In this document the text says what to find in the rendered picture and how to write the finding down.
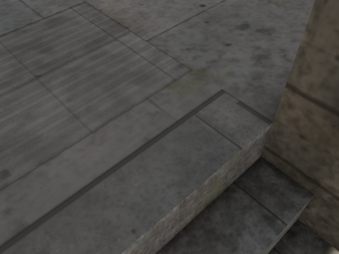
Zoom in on stairs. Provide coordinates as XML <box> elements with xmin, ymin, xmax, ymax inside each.
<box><xmin>122</xmin><ymin>123</ymin><xmax>339</xmax><ymax>254</ymax></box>

